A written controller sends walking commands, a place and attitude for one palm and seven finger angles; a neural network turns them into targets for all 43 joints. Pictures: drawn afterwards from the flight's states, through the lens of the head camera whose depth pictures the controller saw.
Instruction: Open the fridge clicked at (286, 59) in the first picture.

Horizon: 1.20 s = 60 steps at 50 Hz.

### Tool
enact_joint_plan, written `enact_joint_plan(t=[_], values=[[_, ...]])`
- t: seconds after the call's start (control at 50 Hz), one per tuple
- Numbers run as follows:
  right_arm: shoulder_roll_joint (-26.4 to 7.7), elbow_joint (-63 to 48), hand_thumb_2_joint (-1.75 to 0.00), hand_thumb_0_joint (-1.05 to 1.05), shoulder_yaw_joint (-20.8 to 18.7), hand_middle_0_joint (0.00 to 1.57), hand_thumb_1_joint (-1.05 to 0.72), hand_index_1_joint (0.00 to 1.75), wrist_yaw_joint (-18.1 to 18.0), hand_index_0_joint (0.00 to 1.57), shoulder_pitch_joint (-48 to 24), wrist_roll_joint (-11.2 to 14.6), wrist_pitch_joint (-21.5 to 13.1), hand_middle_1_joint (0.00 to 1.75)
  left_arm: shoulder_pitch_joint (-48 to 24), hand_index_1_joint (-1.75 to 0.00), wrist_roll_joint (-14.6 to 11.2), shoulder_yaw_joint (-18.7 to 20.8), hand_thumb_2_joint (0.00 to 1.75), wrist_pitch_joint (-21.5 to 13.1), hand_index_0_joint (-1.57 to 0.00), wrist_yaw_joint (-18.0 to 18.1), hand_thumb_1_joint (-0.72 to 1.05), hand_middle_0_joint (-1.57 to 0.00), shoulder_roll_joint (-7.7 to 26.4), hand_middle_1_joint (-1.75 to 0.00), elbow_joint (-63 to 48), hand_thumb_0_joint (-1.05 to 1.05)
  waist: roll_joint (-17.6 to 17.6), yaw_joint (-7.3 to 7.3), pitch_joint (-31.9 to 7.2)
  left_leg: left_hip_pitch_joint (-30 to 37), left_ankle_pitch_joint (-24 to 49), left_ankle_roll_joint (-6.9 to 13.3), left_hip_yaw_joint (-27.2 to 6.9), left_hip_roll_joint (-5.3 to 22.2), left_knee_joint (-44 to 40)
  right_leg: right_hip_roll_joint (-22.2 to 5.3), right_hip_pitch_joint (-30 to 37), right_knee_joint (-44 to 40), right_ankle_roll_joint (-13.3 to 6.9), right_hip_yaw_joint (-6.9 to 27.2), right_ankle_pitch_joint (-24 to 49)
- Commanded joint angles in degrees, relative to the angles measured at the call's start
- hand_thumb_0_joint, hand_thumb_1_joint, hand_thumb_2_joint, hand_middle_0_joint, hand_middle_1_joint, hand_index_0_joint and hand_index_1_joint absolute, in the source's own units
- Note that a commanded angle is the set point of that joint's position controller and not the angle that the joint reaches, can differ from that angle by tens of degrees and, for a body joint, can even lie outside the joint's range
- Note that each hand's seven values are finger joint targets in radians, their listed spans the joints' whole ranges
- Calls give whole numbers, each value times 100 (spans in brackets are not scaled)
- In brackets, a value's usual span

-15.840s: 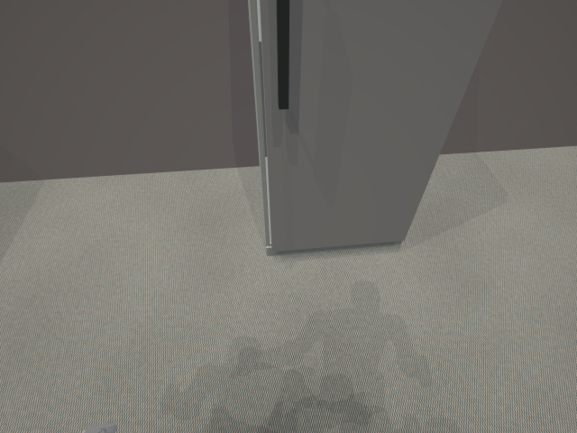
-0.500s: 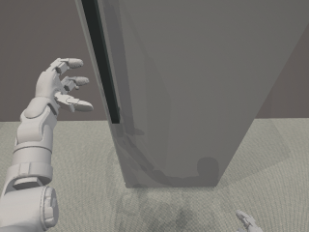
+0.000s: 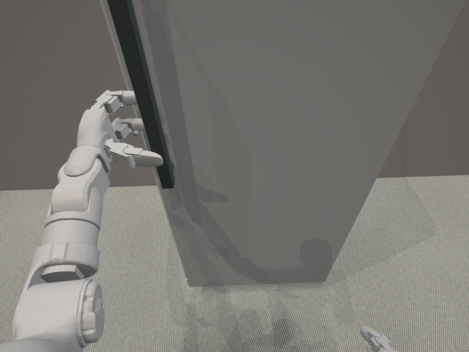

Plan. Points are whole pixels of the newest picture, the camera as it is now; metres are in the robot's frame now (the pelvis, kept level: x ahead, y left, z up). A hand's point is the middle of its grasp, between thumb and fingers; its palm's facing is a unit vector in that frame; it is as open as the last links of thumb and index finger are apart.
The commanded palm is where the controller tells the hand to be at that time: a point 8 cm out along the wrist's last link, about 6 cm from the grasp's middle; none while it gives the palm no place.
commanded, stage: feel for the door with the fingertips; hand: left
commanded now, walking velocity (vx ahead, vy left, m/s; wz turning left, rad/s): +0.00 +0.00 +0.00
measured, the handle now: (144, 77) +0.48 +0.17 +0.25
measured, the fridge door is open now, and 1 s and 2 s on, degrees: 0 0 0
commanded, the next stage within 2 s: slide the fingers in behind the handle in 0.34 s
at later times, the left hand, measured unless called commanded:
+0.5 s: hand (137, 124) +0.44 +0.19 +0.19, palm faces +0.08 -1.00 +0.01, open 13.7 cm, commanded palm +0.42 +0.24 +0.19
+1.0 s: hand (144, 128) +0.43 +0.18 +0.18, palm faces +0.07 -1.00 +0.01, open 14.0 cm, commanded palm +0.40 +0.22 +0.19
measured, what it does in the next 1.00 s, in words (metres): stands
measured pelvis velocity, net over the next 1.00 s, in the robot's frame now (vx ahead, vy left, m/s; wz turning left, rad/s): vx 0.01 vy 0.01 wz -0.01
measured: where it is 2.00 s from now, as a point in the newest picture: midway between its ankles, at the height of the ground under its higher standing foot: outside the picture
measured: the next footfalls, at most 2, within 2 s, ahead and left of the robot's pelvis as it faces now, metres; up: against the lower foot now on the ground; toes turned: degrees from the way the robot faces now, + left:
none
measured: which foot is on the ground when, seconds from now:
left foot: down 0.00-1.00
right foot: down 0.00-1.00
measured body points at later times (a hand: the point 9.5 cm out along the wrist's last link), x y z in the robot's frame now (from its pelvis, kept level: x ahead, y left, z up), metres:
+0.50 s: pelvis +0.01 +0.00 +0.00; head +0.02 -0.01 +0.45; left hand +0.43 +0.25 +0.19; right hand +0.11 -0.26 -0.12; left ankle +0.03 +0.13 -0.74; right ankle -0.02 -0.11 -0.74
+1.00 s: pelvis +0.01 +0.01 +0.00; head +0.01 +0.00 +0.45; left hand +0.42 +0.23 +0.19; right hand +0.14 -0.24 -0.10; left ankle +0.03 +0.13 -0.74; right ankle -0.02 -0.11 -0.74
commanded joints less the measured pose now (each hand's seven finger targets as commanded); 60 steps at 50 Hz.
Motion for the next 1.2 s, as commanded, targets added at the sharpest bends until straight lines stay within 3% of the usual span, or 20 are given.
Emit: enact_joint_plan(t=[0.0, 0.16, 0.2, 0.32, 0.34, 0.38, 0.46, 0.52, 0.56, 0.64, 0.68, 0.72, 0.76, 0.78, 0.8, 0.86, 0.92, 1.0, 1.06, 1.18], values=[[-705, -700, -90, 0, -298, 20, -90, 30, -70, 20, -363, -1, -294, 30, -3096, -120, -61, 270, 30, -511, -30, -30, -50, -30, 1320, -120, -960, 0, -204, -112, -1372, 1153, 726, 337, 52, -157, -175, 87, -351, -541, -8, 20, 1377], [-755, -725, -90, 0, -327, 20, -90, 30, -16, 20, -190, -2, -255, 30, -3067, -120, -32, 441, 30, -723, -30, -134, -50, -30, 1580, -120, -503, 0, -231, -49, -1589, 989, 932, 349, 87, -181, -94, 54, -174, -398, 5, 29, 1756], [-766, -685, -90, 0, -341, 20, -90, 30, -20, 20, -132, -3, -247, 30, -3316, -120, -35, 449, 30, -749, -30, -162, -50, -30, 1632, -120, -409, 0, -252, -128, -1498, 963, 935, 362, 114, -177, -63, 54, -258, -414, 30, 61, 1844], [-788, -685, -90, 0, -389, 20, -90, 30, -9, 20, -15, -5, -236, 30, -3453, -120, -18, 548, 30, -918, -30, -229, -50, -30, 1781, -120, -489, 0, -166, -138, -1729, 1054, 1127, 365, 119, -164, 11, 76, -226, -334, 21, 57, 2025], [-801, -721, -90, 0, -385, 20, -90, 30, -4, 20, -11, -5, -240, 30, -3326, -120, -28, 485, 30, -934, -30, -240, -50, -30, 1709, -120, -521, 0, -84, -109, -1772, 1096, 1185, 368, 114, -167, 18, 94, -219, -312, 11, 28, 2019], [-773, -659, -90, 0, -379, 20, -90, 30, -4, 20, -9, 12, -241, 30, -3623, -120, -37, 257, 30, -890, -30, -226, -50, -30, 1450, -120, -478, 0, -4, -244, -1546, 1114, 1117, 365, 98, -157, 35, 94, -435, -348, 12, 24, 1942], [-815, -620, -90, 0, -404, 20, -90, 30, -6, 20, 52, -6, -240, 30, -3516, -120, -23, 431, 30, -875, -30, -179, -50, -30, 1631, -120, -316, 0, -116, -169, -1677, 1082, 1099, 367, 74, -160, 38, 92, -385, -332, 6, 17, 1878], [-791, -620, -90, 0, -391, 20, -90, 30, 2, 20, 47, 1, -251, 30, -3667, -120, -19, 198, 30, -855, -30, -190, -50, -30, 1349, -120, -343, 0, -36, -234, -1616, 1134, 1036, 348, 40, -150, 29, 107, -523, -338, -11, -14, 1742], [-787, -641, -90, 0, -390, 20, -90, 30, 16, 20, 24, 0, -266, 30, -3526, -120, -25, 148, 30, -867, -30, -167, -50, -30, 1256, -120, -374, 0, 5, -195, -1661, 1187, 1061, 350, 26, -145, 32, 111, -530, -323, -21, -30, 1706], [-810, -694, -90, 0, -385, 20, -90, 30, 21, 20, 7, -7, -245, 30, -3171, -120, -63, 365, 30, -849, -30, -160, -50, -30, 1452, -120, -367, 0, -338, -118, -1661, 1069, 1045, 367, 39, -141, 6, 119, -359, -340, -9, -37, 1730], [-762, -740, -90, 0, -367, 20, -90, 30, 30, 20, -79, -1, -250, 30, -3329, -120, -37, 230, 30, -864, -30, -167, -50, -30, 1315, -120, -653, 0, -40, -109, -1740, 1168, 1096, 349, 46, -145, -7, 105, -353, -308, -30, -18, 1785], [-758, -745, -90, 0, -353, 20, -90, 30, 27, 20, -92, 3, -233, 30, -3097, -120, -55, 327, 30, -803, -30, -145, -50, -30, 1356, -120, -585, 0, -195, -70, -1607, 1100, 1066, 337, 36, -130, -25, 120, -354, -321, -35, -44, 1749], [-751, -808, -90, 0, -351, 20, -90, 30, 31, 20, -162, -5, -244, 30, -3166, -120, -59, 311, 30, -828, -30, -88, -50, -30, 1335, -120, -908, 0, -74, -44, -1730, 1174, 1084, 331, 15, -127, -45, 120, -303, -311, -40, -48, 1703], [-719, -833, -90, 0, -352, 20, -90, 30, 32, 20, -221, 2, -253, 30, -3212, -120, -41, 197, 30, -829, -30, -63, -50, -30, 1190, -120, -1130, 0, 124, -60, -1792, 1316, 1181, 322, 31, -117, -29, 122, -335, -294, -54, -42, 1757], [-695, -830, -90, 0, -346, 20, -90, 30, 42, 20, -222, -3, -265, 30, -3062, -120, -52, 152, 30, -783, -30, -31, -50, -30, 1052, -120, -1094, 0, 31, -44, -1750, 1335, 1175, 313, 4, -114, -37, 136, -368, -302, -57, -73, 1715], [-734, -797, -90, 0, -341, 20, -90, 30, 21, 20, -243, -20, -232, 30, -3041, -120, -39, 378, 30, -708, -30, 55, -50, -30, 1330, -120, -1112, 0, -162, -30, -1651, 1195, 1128, 328, 27, -113, -74, 123, -265, -342, -37, -58, 1726], [-671, -811, -90, 0, -336, 20, -90, 30, 25, 20, -314, -18, -230, 30, -3114, -120, 16, 148, 30, -632, -30, 112, -50, -30, 1043, -120, -1319, 0, 46, -51, -1682, 1324, 1167, 309, 39, -114, -70, 123, -317, -347, -49, -49, 1728], [-648, -821, -90, 0, -325, 20, -90, 30, 38, 20, -385, -16, -224, 30, -2969, -120, -25, -75, 30, -541, -30, 165, -50, -30, 700, -120, -1480, 0, -14, -71, -1648, 1412, 1309, 298, 17, -106, -86, 134, -291, -352, -58, -89, 1854], [-672, -820, -90, 0, -332, 20, -90, 30, 40, 20, -404, -29, -192, 30, -2714, -120, -44, 202, 30, -446, -30, 210, -50, -30, 952, -120, -1440, 0, -235, 32, -1657, 1291, 1290, 316, 48, -119, -129, 117, -117, -385, -42, -76, 1900], [-600, -866, -90, 0, -315, 20, -90, 30, 52, 20, -541, -15, -143, 30, -2708, -120, -11, -137, 30, -337, -30, 274, -50, -30, 532, -120, -1700, 0, -77, -15, -1517, 1380, 1261, 308, 71, -127, -134, 116, -198, -429, -43, -74, 1872]])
